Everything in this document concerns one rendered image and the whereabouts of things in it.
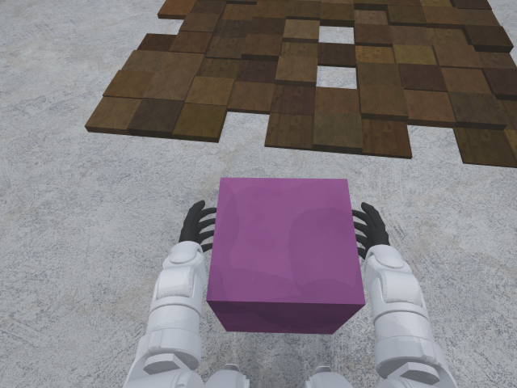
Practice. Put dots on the robot left upper arm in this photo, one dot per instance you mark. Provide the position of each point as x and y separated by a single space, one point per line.
177 378

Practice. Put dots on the robot thigh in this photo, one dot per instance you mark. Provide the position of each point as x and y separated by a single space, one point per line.
227 379
327 380

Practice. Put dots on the left robot hand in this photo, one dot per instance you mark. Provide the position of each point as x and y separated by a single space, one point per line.
192 227

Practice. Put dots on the left robot thigh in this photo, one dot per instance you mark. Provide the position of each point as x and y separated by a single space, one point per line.
227 379

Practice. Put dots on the carton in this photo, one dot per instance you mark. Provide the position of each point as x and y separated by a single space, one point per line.
284 256

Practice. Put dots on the right robot forearm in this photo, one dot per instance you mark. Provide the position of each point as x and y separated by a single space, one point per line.
405 343

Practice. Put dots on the left robot forearm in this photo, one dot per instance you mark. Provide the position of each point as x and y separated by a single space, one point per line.
172 337

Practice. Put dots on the right robot thigh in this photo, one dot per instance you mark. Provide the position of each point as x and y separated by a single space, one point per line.
327 380

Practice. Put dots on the right robot hand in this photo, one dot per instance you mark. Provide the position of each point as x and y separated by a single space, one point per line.
374 230

